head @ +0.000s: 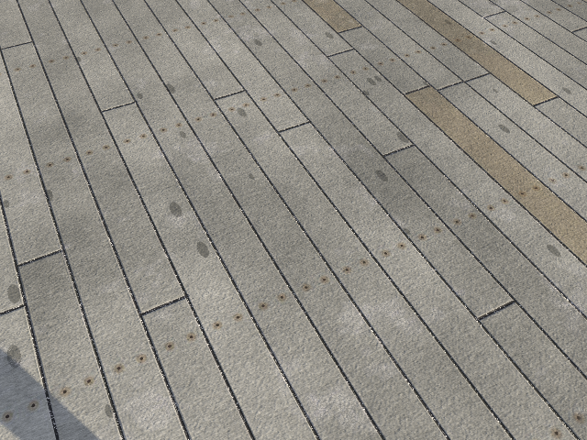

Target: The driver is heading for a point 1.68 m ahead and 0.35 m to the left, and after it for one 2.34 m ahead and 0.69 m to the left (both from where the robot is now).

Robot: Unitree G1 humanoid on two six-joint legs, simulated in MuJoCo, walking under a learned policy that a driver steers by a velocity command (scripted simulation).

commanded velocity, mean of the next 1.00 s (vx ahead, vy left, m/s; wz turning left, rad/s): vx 0.01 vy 0.00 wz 0.00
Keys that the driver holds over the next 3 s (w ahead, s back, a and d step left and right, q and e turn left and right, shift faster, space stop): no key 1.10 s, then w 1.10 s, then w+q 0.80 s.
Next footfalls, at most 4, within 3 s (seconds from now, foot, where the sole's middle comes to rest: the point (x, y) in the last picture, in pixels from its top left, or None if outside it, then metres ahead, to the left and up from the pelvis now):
1.44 right None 0.17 -0.14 -0.78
1.96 left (298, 433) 0.52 0.01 -0.78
2.52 right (363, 312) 0.83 -0.16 -0.78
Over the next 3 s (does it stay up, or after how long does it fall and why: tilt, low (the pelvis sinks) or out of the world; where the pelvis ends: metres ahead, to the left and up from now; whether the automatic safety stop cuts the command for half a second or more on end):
stays up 0.89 -0.04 -0.01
